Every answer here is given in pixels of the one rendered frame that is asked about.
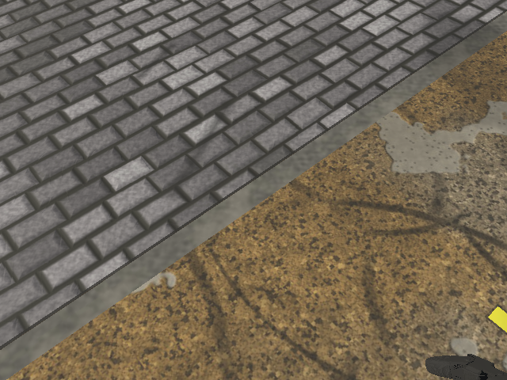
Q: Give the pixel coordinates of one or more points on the robot right hand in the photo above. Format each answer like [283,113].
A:
[470,367]

